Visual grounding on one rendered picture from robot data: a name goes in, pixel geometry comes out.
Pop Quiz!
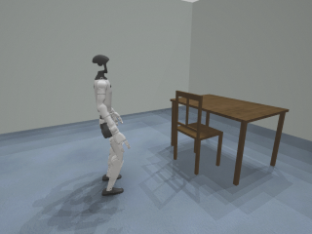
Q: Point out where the right robot upper arm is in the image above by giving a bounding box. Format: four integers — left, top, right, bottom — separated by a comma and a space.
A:
97, 80, 107, 112

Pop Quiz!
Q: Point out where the robot left hand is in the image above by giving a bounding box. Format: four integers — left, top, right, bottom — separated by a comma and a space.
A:
110, 112, 123, 126

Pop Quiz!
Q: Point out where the left robot forearm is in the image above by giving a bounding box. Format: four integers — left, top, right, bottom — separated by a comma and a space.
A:
109, 107, 115, 115

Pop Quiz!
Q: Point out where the right robot forearm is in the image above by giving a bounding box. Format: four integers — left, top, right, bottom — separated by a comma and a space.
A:
98, 104, 119, 135

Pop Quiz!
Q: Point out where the table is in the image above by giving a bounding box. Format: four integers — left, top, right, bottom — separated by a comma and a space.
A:
170, 94, 289, 186

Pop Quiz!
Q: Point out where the robot thigh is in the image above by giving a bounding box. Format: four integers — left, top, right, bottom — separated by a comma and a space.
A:
109, 120, 117, 156
101, 124, 124, 165

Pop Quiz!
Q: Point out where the chair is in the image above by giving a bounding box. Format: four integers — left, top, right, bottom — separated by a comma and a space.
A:
174, 91, 223, 175

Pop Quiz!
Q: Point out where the right robot thigh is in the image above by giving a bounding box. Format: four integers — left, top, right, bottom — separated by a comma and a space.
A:
101, 124, 124, 165

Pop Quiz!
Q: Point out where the left robot thigh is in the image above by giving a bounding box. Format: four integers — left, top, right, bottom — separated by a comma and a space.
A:
109, 120, 117, 156

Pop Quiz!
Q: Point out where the robot right hand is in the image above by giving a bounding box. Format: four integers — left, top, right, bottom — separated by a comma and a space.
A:
114, 132, 131, 153

